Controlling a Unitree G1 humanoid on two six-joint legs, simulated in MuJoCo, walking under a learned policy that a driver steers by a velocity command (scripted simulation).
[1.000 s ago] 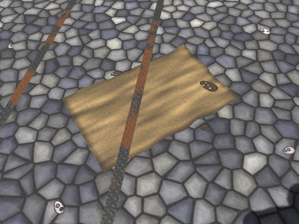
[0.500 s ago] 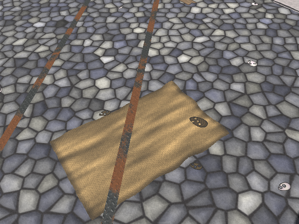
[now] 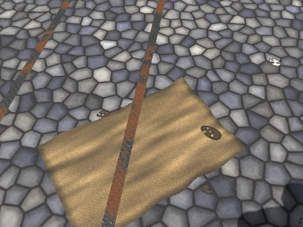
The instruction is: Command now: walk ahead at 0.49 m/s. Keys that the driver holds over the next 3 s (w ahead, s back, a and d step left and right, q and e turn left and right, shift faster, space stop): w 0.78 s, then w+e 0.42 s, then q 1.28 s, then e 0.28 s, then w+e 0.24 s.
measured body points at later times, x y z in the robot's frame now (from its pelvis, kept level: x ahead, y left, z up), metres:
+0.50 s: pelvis +0.28 -0.02 +0.00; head +0.31 -0.02 +0.45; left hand +0.47 +0.20 -0.11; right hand +0.18 -0.24 -0.15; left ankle +0.09 +0.06 -0.71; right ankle +0.39 -0.09 -0.72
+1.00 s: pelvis +0.54 +0.00 +0.01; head +0.58 +0.01 +0.46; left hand +0.45 +0.23 -0.14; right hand +0.75 -0.21 -0.10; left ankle +0.68 +0.10 -0.71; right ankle +0.39 -0.09 -0.72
